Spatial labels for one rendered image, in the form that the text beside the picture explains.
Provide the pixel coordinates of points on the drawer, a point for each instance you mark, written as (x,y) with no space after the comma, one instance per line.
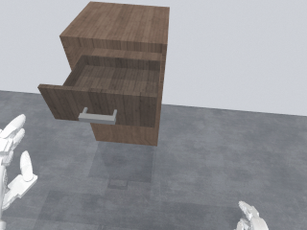
(104,84)

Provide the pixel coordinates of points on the robot left hand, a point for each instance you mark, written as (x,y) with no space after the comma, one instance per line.
(10,137)

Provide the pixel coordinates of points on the robot right hand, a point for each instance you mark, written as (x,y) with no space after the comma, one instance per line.
(255,223)

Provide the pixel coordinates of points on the handle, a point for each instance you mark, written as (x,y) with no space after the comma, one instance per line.
(97,118)

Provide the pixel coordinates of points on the cabinet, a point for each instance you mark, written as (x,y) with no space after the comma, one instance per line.
(119,30)

